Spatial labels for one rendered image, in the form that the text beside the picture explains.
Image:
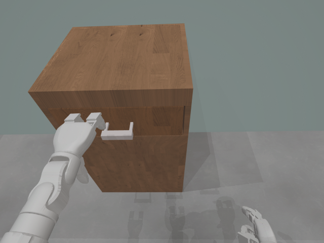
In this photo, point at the cabinet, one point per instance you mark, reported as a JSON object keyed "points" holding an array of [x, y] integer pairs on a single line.
{"points": [[124, 66]]}

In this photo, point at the robot left hand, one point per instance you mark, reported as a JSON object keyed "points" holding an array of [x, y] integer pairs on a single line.
{"points": [[75, 136]]}

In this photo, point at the robot right hand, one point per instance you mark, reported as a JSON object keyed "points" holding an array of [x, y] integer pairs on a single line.
{"points": [[262, 231]]}

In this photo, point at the left robot forearm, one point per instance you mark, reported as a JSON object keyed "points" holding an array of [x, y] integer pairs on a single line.
{"points": [[45, 202]]}

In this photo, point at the handle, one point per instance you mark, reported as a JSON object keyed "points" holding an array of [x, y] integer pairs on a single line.
{"points": [[118, 134]]}

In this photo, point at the drawer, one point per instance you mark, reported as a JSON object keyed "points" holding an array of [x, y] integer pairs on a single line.
{"points": [[148, 120]]}

